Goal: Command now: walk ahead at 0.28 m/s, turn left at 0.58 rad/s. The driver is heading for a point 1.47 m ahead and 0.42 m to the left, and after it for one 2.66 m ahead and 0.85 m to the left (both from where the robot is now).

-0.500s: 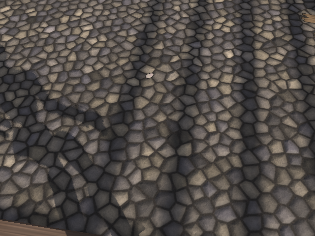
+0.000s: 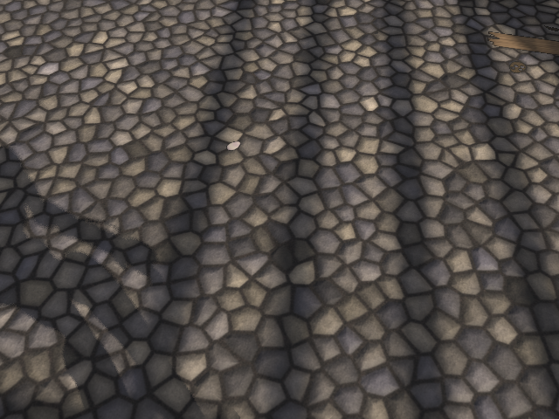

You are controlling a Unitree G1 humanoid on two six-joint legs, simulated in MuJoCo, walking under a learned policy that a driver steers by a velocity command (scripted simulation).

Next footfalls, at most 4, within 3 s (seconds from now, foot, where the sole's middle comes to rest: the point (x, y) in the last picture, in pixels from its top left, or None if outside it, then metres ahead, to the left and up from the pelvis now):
0.50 left None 0.32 0.27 -0.77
1.00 right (125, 347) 0.71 0.43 -0.88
1.52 left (51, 298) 0.86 0.67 -0.88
1.98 right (143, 202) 1.22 0.45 -0.88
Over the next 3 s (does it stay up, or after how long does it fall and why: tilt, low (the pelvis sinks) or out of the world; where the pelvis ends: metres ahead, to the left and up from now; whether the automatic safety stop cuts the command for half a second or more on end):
stays up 1.26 0.51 -0.11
